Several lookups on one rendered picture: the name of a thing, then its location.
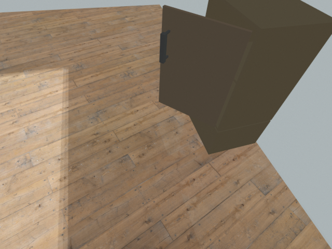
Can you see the handle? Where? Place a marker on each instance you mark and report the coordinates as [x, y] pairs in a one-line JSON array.
[[163, 46]]

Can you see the cupboard door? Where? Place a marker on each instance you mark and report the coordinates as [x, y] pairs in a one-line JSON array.
[[204, 56]]

